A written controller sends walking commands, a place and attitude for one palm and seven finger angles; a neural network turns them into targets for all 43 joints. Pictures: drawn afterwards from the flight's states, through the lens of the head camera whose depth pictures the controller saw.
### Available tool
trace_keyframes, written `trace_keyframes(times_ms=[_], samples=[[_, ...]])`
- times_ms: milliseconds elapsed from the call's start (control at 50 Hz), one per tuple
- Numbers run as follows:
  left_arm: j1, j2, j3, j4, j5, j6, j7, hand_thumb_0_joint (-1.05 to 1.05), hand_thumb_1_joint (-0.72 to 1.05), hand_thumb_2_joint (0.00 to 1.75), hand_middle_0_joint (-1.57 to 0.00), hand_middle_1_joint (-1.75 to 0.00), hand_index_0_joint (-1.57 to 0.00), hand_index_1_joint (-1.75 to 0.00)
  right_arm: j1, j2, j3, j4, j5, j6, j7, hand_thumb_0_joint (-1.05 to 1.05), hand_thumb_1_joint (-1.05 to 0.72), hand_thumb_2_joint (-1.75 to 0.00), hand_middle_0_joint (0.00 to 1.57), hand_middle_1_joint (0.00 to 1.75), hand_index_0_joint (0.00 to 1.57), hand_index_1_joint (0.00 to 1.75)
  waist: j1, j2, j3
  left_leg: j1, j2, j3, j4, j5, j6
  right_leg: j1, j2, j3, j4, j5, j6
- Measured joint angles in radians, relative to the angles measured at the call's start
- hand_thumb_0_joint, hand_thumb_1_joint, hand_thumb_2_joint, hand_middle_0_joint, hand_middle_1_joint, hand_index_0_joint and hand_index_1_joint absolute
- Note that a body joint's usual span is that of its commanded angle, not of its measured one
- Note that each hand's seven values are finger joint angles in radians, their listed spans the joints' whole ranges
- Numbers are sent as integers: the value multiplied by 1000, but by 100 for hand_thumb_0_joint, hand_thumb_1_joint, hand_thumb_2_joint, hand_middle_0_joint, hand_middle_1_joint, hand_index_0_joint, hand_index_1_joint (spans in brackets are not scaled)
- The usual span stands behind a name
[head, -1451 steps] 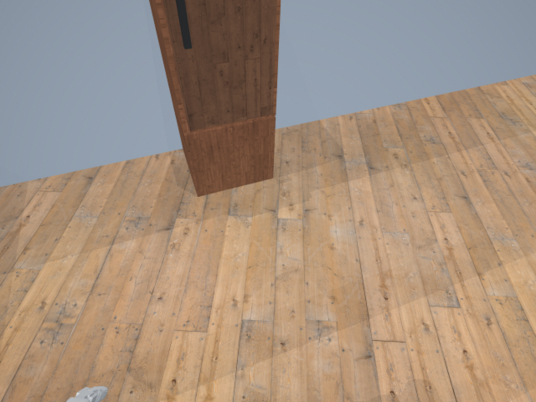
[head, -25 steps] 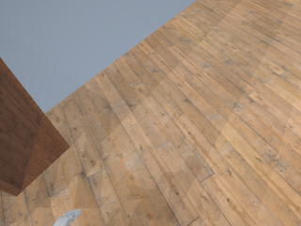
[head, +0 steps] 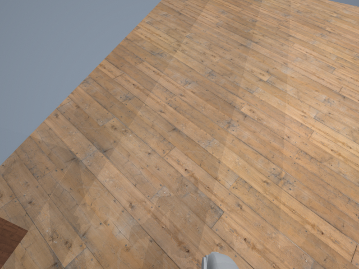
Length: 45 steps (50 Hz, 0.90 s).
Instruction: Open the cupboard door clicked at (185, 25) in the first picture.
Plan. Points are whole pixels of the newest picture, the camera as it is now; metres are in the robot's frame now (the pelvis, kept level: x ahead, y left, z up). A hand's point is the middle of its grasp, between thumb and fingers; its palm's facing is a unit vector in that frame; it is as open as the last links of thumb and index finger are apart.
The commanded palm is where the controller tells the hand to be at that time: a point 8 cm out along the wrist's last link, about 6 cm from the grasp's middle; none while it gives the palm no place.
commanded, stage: walk to a spot facing it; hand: left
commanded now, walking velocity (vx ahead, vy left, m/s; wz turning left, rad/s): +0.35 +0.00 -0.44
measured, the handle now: out of the picture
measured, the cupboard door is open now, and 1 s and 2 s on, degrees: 42 42 42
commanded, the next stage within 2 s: turn to face it in 1.06 s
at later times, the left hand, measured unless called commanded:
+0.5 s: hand (149, 194) +0.33 +0.11 -0.17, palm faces -0.15 -0.97 -0.19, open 7.1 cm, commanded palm none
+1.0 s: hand (184, 129) +0.59 +0.02 -0.18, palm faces -0.28 -0.94 -0.19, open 7.3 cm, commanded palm none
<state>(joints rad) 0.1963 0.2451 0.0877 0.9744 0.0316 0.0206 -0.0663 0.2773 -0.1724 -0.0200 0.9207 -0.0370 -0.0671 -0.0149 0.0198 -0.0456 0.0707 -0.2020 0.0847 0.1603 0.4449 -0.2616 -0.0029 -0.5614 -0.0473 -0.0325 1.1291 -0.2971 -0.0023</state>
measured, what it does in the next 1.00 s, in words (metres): walks ahead, turning right: right foot, then left foot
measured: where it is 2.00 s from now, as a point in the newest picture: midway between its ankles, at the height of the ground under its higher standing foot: (219, 181)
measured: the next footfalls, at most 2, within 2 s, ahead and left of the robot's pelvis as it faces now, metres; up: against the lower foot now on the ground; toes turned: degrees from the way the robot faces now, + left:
right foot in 0.24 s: +0.21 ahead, -0.16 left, +0.00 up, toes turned -13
left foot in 0.60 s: +0.43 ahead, +0.04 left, +0.00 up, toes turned -3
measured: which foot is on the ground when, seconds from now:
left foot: down 0.00-0.24, up 0.26-0.58, down 0.60-0.98, up 1.00-1.00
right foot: up 0.00-0.22, down 0.24-0.62, up 0.64-0.96, down 0.98-1.00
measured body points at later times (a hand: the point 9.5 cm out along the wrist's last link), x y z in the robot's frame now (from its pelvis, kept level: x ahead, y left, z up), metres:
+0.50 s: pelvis +0.22 -0.06 +0.00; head +0.25 -0.06 +0.45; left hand +0.34 +0.16 -0.15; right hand +0.21 -0.30 -0.15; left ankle +0.32 +0.07 -0.70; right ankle +0.17 -0.15 -0.74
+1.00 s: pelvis +0.45 -0.14 -0.02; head +0.48 -0.16 +0.43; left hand +0.61 +0.07 -0.16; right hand +0.33 -0.34 -0.18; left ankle +0.39 +0.04 -0.74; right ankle +0.50 -0.25 -0.75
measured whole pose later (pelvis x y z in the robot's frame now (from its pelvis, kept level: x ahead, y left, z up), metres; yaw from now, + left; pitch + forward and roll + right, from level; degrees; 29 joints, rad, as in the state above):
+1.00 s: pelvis +0.45 -0.14 -0.02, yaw -16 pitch +0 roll +2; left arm 0.14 0.19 0.06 1.01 0.03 -0.04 -0.05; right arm 0.41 -0.18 -0.04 1.10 -0.03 -0.03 0.01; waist -0.02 0.00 0.06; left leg -0.09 0.12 0.20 0.58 -0.42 -0.05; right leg -0.41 -0.06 -0.10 0.59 -0.21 -0.05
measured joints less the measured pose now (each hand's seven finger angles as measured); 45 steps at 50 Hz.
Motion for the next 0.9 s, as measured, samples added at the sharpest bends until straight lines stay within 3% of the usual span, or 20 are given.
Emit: trace_keyframes(times_ms=[100,200,240,300,340,400,460,580,620,660,700,740,820,900], samples=[[-96,-6,-11,-37,-2,1,-5,1,91,90,-19,-30,-20,-30,99,2,-3,64,-2,13,5,0,-91,-90,20,30,20,30,-38,23,6,108,21,62,-76,-27,-20,-28,-29,-39,-252,73,-1],[-187,-6,-20,-58,-2,-8,-2,1,91,90,-19,-30,-20,-30,186,-11,-6,118,-7,32,8,0,-91,-90,20,30,20,30,-88,46,23,187,52,109,-42,-118,-67,59,-2,-79,-457,60,-35],[-205,5,-25,-74,-1,-40,1,1,91,90,-19,-30,-20,-30,224,-4,-3,141,4,42,12,0,-91,-90,20,30,20,30,-95,29,19,141,74,104,137,-183,-70,140,4,-75,-541,72,-76],[-199,-13,-25,-76,-22,-72,29,0,91,90,-19,-30,-20,-30,175,-12,-11,173,20,74,14,0,-91,-90,20,30,20,30,-96,40,49,-64,70,-37,625,-232,-51,168,24,-73,-478,44,-66],[-163,-32,-32,-60,-24,-67,43,0,91,90,-19,-30,-20,-30,124,-19,-21,166,16,81,13,1,-91,-90,20,30,20,30,-101,49,47,-174,68,-75,723,-173,-51,224,43,-68,-529,37,-56],[-97,-56,-41,-16,-17,-61,50,0,91,90,-20,-30,-20,-30,53,-14,-29,127,10,75,17,1,-91,-90,20,30,20,30,-102,42,26,-276,73,-80,626,-95,-58,303,61,-51,-634,56,-53],[-46,-59,-15,13,-27,-74,61,-2,95,90,-20,-30,-21,-30,1,0,-33,90,8,60,27,0,-91,-90,20,30,20,30,-81,35,2,-320,66,-82,466,-21,-59,369,75,-40,-707,54,-55],[46,-33,-19,70,-19,-73,50,-2,95,90,-20,-30,-21,-30,-85,5,-31,56,7,34,40,0,-91,-90,20,30,20,30,-30,35,-21,-237,18,-57,156,68,-44,474,82,-20,-705,-44,-28],[86,-32,-18,83,-21,-65,48,-1,94,90,-20,-30,-21,-30,-102,-4,-30,43,-2,10,37,0,-91,-90,20,30,20,30,-18,39,-31,-201,7,-51,119,111,-1,436,75,-11,-557,-123,-26],[96,-23,-18,103,-17,-50,48,-1,93,90,-20,-30,-20,-30,-114,7,-24,34,-9,-3,27,0,-91,-90,20,30,20,30,-19,15,-25,-189,-4,-22,178,51,25,322,62,13,-251,-170,-37],[86,-21,-16,116,-11,-39,43,0,93,90,-20,-30,-20,-30,-95,17,-21,31,-8,-10,19,0,-91,-90,20,30,20,30,-19,4,-28,-148,-16,-7,157,9,28,204,45,14,-20,-116,-37],[66,-25,-16,110,-7,-33,35,0,92,90,-19,-30,-20,-30,-66,27,-17,48,-6,-16,11,0,-91,-90,20,30,20,30,-12,2,-28,-92,-26,3,90,17,15,114,18,9,54,-46,-25],[26,-56,-24,74,-6,-30,23,1,92,90,-19,-30,-20,-30,-4,9,-27,94,1,-9,4,-1,-94,-90,20,30,20,30,-3,24,-28,23,-27,21,-40,29,8,35,-31,-15,-142,29,-7],[-18,-72,-27,52,-6,-31,16,1,92,90,-19,-30,-20,-30,56,-5,-27,134,-1,14,16,-1,-93,-90,20,30,20,30,-23,42,-21,106,-12,36,-80,-9,-21,48,-45,-45,-382,78,-5]])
